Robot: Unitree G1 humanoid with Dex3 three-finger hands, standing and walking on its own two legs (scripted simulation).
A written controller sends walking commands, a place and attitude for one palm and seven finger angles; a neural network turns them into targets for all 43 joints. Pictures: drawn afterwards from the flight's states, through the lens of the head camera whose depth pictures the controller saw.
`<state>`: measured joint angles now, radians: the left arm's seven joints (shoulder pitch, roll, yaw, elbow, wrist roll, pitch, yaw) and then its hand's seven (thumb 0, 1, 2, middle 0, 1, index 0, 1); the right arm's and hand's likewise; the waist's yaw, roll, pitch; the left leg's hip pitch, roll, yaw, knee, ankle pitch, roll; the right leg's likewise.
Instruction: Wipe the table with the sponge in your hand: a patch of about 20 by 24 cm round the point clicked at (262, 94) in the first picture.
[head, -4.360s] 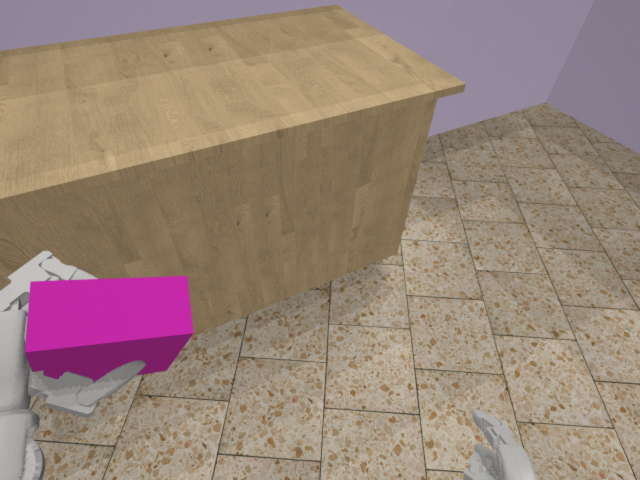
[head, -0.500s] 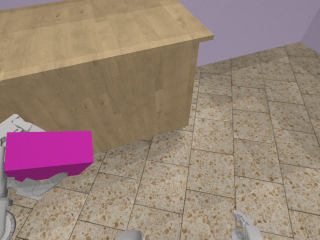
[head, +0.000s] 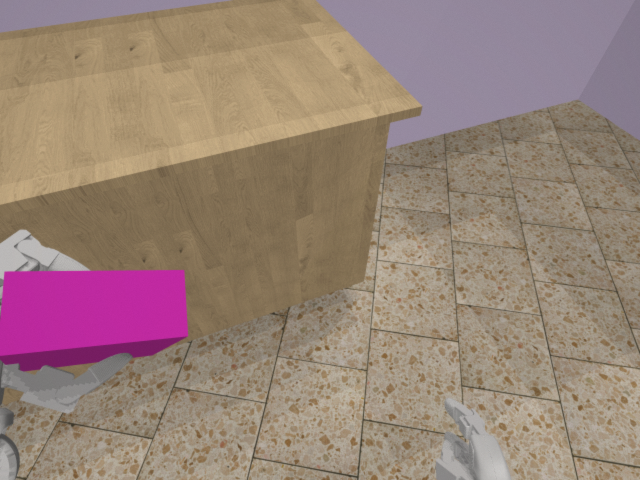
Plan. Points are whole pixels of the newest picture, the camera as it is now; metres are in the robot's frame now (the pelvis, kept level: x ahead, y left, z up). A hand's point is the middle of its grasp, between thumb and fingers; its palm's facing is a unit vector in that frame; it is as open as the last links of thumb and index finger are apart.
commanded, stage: take the last steps up to it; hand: left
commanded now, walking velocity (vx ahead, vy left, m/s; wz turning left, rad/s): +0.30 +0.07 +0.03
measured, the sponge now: (120, 321) +0.23 +0.20 +0.16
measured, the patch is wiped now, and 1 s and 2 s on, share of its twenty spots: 0.00 0.00 0.00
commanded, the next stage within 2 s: come to a stop and stand still in 1.16 s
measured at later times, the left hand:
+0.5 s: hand (117, 216) +0.34 +0.24 +0.17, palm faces +0.42 -0.81 -0.40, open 10.0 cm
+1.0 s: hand (179, 166) +0.43 +0.20 +0.16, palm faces +0.39 -0.80 -0.46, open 10.0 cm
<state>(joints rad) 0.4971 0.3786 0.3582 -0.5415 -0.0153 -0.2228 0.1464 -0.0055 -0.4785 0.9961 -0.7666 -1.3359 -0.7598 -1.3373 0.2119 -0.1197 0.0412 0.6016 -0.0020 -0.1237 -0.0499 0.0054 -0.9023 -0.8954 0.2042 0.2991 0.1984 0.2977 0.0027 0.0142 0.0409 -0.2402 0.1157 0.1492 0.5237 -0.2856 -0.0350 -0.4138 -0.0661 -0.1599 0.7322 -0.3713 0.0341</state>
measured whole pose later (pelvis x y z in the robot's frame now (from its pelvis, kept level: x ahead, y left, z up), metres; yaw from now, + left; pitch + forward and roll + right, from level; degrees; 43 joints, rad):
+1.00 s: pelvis +0.22 -0.04 +0.00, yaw +2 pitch +1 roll +2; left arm 0.50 0.36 0.35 -0.51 -0.01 -0.23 0.15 0.00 -0.48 1.00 -0.77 -1.34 -0.76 -1.34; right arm 0.19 -0.24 -0.02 0.62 -0.01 -0.06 -0.06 0.01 -0.91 -0.90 0.20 0.30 0.20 0.30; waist 0.00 -0.03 0.09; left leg -0.43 0.06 0.13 0.75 -0.33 -0.02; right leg -0.22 -0.09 -0.19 0.52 -0.31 -0.03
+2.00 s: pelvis +0.22 -0.02 +0.00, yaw +2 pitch -4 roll +1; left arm 0.38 0.36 0.32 -0.40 -0.02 -0.26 0.09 -0.01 -0.48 1.00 -0.77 -1.34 -0.76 -1.34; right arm 0.28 -0.18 0.02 0.57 0.02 -0.18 0.01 0.01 -0.90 -0.90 0.20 0.30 0.20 0.30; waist 0.04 -0.05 0.10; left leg -0.21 -0.02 0.10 0.54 -0.27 0.05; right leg -0.32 -0.04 -0.04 0.55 -0.21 0.00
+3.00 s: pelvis +0.28 -0.01 +0.01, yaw +6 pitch +0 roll -1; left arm 0.41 0.34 0.33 -0.40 -0.04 -0.20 0.09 -0.01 -0.48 1.00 -0.77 -1.34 -0.76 -1.34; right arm 0.20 -0.19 0.03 0.56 -0.01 -0.10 -0.03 0.01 -0.90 -0.90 0.20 0.30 0.20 0.30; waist 0.04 -0.01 0.04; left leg -0.15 -0.02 0.02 0.41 -0.26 0.04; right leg -0.20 0.03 0.01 0.34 -0.14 0.00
